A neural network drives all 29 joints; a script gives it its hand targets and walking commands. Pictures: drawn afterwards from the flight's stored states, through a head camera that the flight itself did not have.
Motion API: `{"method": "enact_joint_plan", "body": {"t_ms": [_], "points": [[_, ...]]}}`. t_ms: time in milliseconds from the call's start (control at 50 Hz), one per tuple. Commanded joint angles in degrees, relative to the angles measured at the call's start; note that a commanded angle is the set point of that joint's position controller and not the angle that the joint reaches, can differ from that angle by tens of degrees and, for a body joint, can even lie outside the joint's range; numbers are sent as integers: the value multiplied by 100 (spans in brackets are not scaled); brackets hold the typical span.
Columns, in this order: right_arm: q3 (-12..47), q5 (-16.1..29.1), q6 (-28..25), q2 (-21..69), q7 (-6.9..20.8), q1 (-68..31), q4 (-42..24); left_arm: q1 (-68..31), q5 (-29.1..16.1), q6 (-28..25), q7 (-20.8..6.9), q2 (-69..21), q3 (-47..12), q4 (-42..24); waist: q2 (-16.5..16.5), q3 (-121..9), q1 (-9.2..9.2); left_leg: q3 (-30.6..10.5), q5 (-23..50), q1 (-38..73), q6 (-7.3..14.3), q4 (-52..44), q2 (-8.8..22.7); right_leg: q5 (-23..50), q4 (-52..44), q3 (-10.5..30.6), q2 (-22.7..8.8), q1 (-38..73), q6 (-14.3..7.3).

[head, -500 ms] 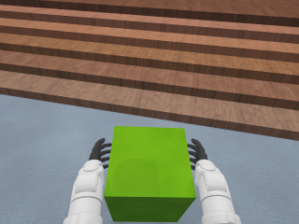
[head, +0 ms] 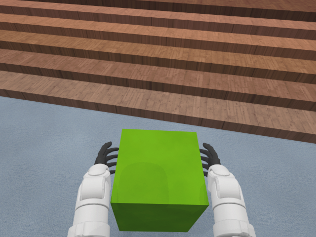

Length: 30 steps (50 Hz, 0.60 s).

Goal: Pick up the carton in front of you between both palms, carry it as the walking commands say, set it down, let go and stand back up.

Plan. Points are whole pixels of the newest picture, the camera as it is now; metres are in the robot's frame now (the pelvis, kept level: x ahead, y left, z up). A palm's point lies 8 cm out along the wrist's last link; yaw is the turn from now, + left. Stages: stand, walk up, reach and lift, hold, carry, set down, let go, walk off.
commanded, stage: reach and lift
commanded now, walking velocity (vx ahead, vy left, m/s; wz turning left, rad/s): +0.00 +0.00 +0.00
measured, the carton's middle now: (156, 183) +0.30 +0.00 -0.05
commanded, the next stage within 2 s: hold in 0.48 s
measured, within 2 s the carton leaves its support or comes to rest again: neither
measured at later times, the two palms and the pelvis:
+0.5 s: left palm (101, 169) +0.29 +0.15 +0.04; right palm (215, 167) +0.30 -0.15 +0.04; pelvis +0.01 -0.01 +0.00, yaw +1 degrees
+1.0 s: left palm (99, 168) +0.29 +0.15 +0.06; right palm (216, 167) +0.29 -0.15 +0.05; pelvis +0.00 +0.00 +0.00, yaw +0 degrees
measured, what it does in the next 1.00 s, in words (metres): stands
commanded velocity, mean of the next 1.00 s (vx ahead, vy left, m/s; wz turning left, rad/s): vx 0.05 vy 0.00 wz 0.00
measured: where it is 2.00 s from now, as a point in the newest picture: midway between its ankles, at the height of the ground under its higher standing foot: (164, 219)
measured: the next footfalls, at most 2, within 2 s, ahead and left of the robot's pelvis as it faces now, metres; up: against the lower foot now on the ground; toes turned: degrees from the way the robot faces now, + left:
left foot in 1.44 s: +0.23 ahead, +0.08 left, +0.00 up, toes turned +7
right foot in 1.76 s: +0.44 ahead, -0.16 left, +0.00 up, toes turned -16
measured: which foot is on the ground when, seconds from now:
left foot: down 0.00-1.00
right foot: down 0.00-1.00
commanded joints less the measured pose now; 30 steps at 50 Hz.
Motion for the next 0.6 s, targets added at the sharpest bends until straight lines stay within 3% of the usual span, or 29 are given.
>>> {"method": "enact_joint_plan", "body": {"t_ms": [0, 20, 40, 60, 100, 120, 140, 160, 180, 200, 220, 240, 260, 300, 340, 360, 380, 400, 440, 460, 500, 520, 540, 560, 580], "points": [[3274, 1362, -44, 5269, 1330, -2572, -167, -2385, -1356, -84, -1360, -5367, -3158, -156, -3, -1596, 122, -72, 1303, 732, -22, -377, -444, 1246, -451, -71, 494, 351, -13], [3279, 1352, -18, 5171, 1309, -2306, -351, -2183, -1390, -51, -1360, -5335, -3106, -128, -22, -1600, -31, -53, 1293, 943, -49, -414, -444, 1290, -499, -92, 512, 367, 0], [3177, 1271, -10, 5227, 1316, -2324, -226, -2252, -1332, -73, -1351, -5226, -3176, -366, -203, -1596, 141, -59, 1192, 851, 7, -447, -413, 1212, -456, -126, 522, 283, 15], [3259, 1296, -16, 5216, 1302, -2405, -405, -2239, -1353, -34, -1346, -5369, -3077, -104, -82, -1568, 66, -15, 1206, 929, -25, -453, -426, 1257, -524, -90, 476, 294, 4], [3411, 1413, -14, 5245, 1242, -2270, -600, -2195, -1462, -34, -1363, -5339, -3309, -437, 24, -1710, 62, -53, 1563, 960, -28, -443, -460, 1589, -525, -38, 481, 517, 11], [3375, 1418, 39, 5260, 1238, -2246, -535, -2165, -1492, -33, -1356, -5213, -3301, -528, -135, -1844, 101, -68, 1730, 1150, -28, -481, -388, 1694, -518, -124, 526, 444, 54], [3222, 1393, 63, 5241, 1207, -1977, -307, -2057, -1510, 16, -1325, -5245, -3391, -509, 9, -1562, -36, -103, 1694, 1031, -36, -444, -421, 1614, -568, -28, 457, 434, -1], [3260, 1381, 34, 5217, 1205, -2035, -564, -2219, -1414, 19, -1318, -5126, -3388, -791, 104, -1629, -23, -104, 1812, 1195, -75, -445, -416, 1570, -579, -63, 506, 348, -4], [3318, 1389, 54, 5265, 1202, -1977, -689, -2203, -1499, 59, -1329, -5228, -3360, -759, 126, -1523, -141, -55, 1518, 1054, -82, -424, -479, 1588, -543, 7, 455, 388, -43], [3433, 1506, 74, 5286, 1177, -1948, -654, -2045, -1645, 60, -1345, -5251, -3516, -778, -59, -1752, -22, -69, 1658, 1145, -44, -400, -422, 1743, -565, -22, 428, 594, -35], [3468, 1500, 123, 5319, 1182, -1979, -725, -2097, -1605, 65, -1344, -5170, -3612, -966, -35, -1539, 49, -94, 1559, 1012, -7, -523, -418, 1602, -557, -111, 475, 450, -8], [3248, 1412, 171, 5219, 1171, -1960, -603, -2169, -1453, 119, -1343, -4949, -3336, -793, 50, -1374, -37, -51, 1345, 870, -24, -470, -422, 1509, -530, -8, 428, 494, -27], [3272, 1408, 183, 5261, 1177, -2167, -582, -2026, -1390, 137, -1328, -5106, -3260, -698, 10, -1434, 53, -33, 1279, 1005, -5, -505, -456, 1424, -604, -20, 431, 499, -11], [3398, 1358, 174, 5108, 1222, -1996, -695, -2152, -1592, 110, -1302, -5254, -3452, -852, -62, -1522, -56, -67, 1509, 1051, -54, -515, -443, 1508, -585, -99, 469, 435, -42], [3582, 1583, 171, 5297, 1189, -2224, -970, -2109, -1591, 106, -1343, -5098, -3463, -915, -62, -1627, 113, -47, 1570, 857, 20, -473, -464, 1737, -559, -36, 471, 659, 35], [3542, 1631, 193, 5314, 1167, -2162, -935, -2088, -1541, 148, -1339, -5158, -3439, -874, 93, -1571, 32, -19, 1454, 863, 1, -432, -526, 1812, -567, 71, 367, 733, 16], [3546, 1575, 253, 5309, 1163, -2249, -930, -2004, -1384, 187, -1325, -5044, -3235, -801, -134, -1433, 257, -22, 1347, 929, 50, -472, -485, 1706, -530, -32, 409, 529, 67], [3395, 1504, 277, 5262, 1179, -2001, -766, -1936, -1475, 222, -1323, -5016, -3347, -789, -174, -1408, 81, -76, 1203, 911, 38, -502, -453, 1534, -550, 25, 403, 591, 30], [3336, 1463, 290, 5210, 1163, -2159, -703, -2238, -1493, 194, -1319, -4960, -3455, -1039, -130, -1450, 73, -94, 1193, 874, 45, -491, -410, 1466, -538, -37, 386, 560, -9], [3491, 1594, 306, 5261, 1162, -2222, -788, -2195, -1603, 210, -1303, -5148, -3498, -907, -110, -1495, 166, -43, 1245, 1135, 50, -498, -460, 1448, -571, 43, 397, 369, 39], [3464, 1514, 397, 5232, 1138, -1999, -817, -2247, -1567, 308, -1320, -4997, -3536, -1045, 74, -1296, -33, 13, 809, 919, 11, -557, -499, 1216, -644, 18, 385, 515, 35], [3645, 1639, 413, 5291, 1116, -2152, -1128, -2337, -1675, 352, -1339, -5089, -3717, -1112, -4, -1350, -128, -45, 960, 984, 37, -530, -454, 1242, -651, 25, 423, 543, 17], [3666, 1680, 456, 5190, 1133, -2312, -1224, -2275, -1722, 403, -1339, -5091, -3708, -1187, -46, -1531, -37, -57, 1220, 959, 0, -593, -438, 1579, -609, -31, 447, 711, 47], [3753, 1661, 521, 5187, 1118, -2299, -1344, -2372, -1818, 445, -1326, -5114, -3924, -1387, -153, -1567, -138, -59, 1053, 1122, 11, -535, -420, 1353, -620, -2, 432, 692, 28], [3847, 1708, 575, 5111, 1133, -2274, -1439, -2238, -1811, 539, -1312, -5116, -3725, -1163, -109, -1402, -57, -80, 1120, 983, 7, -621, -457, 1349, -685, -55, 474, 612, 15]]}}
